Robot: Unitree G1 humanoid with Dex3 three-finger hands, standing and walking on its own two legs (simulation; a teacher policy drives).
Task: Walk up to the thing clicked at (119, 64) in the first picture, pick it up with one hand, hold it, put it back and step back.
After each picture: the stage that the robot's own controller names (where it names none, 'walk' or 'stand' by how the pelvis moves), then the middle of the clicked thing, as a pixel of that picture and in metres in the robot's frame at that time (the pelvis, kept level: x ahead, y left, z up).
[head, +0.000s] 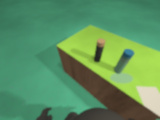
stand; (122, 62) +0.51 -0.25 -0.03
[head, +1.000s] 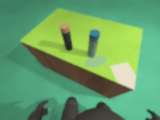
stand; (92, 45) +0.56 +0.04 +0.01
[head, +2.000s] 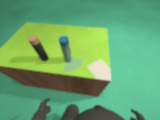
stand; (66, 50) +0.52 +0.23 +0.00
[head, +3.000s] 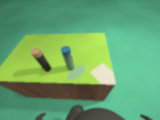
walk; (68, 59) +0.47 +0.21 -0.02
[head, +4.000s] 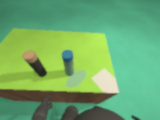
stand; (68, 64) +0.39 +0.17 -0.01
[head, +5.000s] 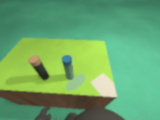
stand; (68, 68) +0.40 +0.19 -0.03
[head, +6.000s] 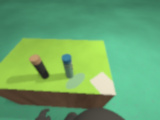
stand; (68, 67) +0.42 +0.19 -0.03
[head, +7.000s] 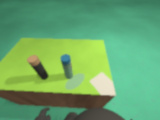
stand; (67, 68) +0.40 +0.20 -0.03
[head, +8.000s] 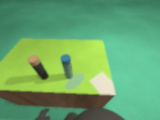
stand; (67, 68) +0.41 +0.20 -0.03
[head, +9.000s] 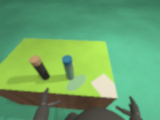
rise first; (69, 69) +0.39 +0.20 -0.03
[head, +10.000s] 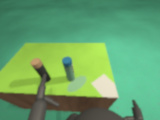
go down; (69, 70) +0.40 +0.20 -0.03
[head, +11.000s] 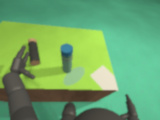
go down; (67, 60) +0.41 +0.17 +0.03
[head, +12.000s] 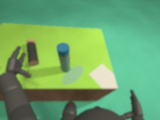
approach; (64, 59) +0.41 +0.18 +0.04
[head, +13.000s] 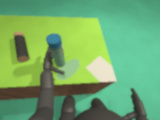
close; (57, 53) +0.43 +0.20 +0.07
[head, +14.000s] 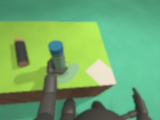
lift; (59, 60) +0.39 +0.18 +0.07
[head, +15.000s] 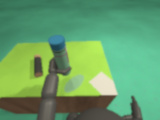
lift; (61, 58) +0.32 +0.17 +0.20
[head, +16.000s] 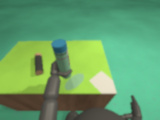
hold; (63, 61) +0.33 +0.17 +0.17
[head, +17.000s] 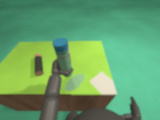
hold; (64, 60) +0.33 +0.17 +0.17
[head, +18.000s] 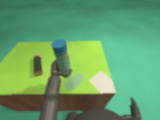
crouch; (63, 61) +0.33 +0.17 +0.17
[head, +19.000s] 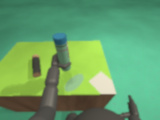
crouch; (63, 54) +0.39 +0.18 +0.17
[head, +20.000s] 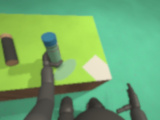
lower; (54, 53) +0.44 +0.20 +0.05
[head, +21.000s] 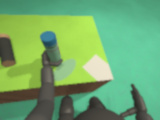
lower; (53, 52) +0.44 +0.20 +0.07
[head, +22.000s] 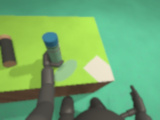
lower; (54, 53) +0.43 +0.20 +0.07
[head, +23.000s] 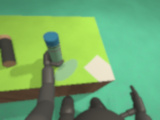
lower; (55, 52) +0.43 +0.20 +0.07
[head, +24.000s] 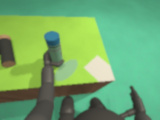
loosen; (55, 52) +0.43 +0.20 +0.07
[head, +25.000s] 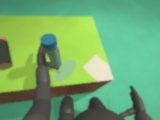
withdraw; (53, 54) +0.43 +0.20 +0.07
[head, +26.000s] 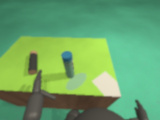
sink last; (68, 66) +0.40 +0.19 +0.02
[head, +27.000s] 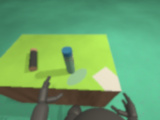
stand; (69, 61) +0.42 +0.19 +0.03
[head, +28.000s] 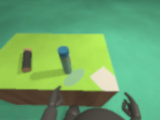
stand; (66, 62) +0.42 +0.20 +0.04
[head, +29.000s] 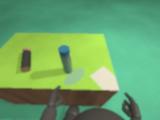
stand; (66, 61) +0.42 +0.20 +0.04
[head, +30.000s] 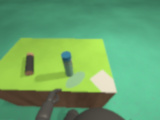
stand; (68, 65) +0.43 +0.18 -0.01
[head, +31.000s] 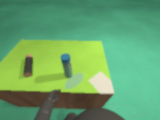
stand; (67, 67) +0.43 +0.19 -0.03
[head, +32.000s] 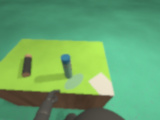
stand; (67, 67) +0.42 +0.19 -0.03
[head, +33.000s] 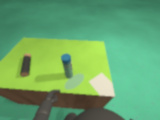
walk; (67, 67) +0.42 +0.19 -0.03
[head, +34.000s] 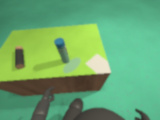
walk; (63, 52) +0.52 +0.23 -0.01
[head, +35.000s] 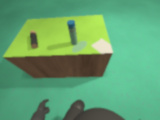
walk; (72, 33) +0.75 +0.21 -0.02
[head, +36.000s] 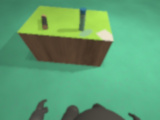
stand; (82, 20) +1.00 +0.16 -0.02
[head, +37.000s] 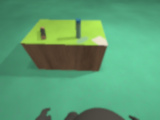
stand; (78, 29) +1.03 +0.20 -0.03
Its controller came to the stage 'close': yes
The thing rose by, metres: 0.20
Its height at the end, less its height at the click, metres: +0.00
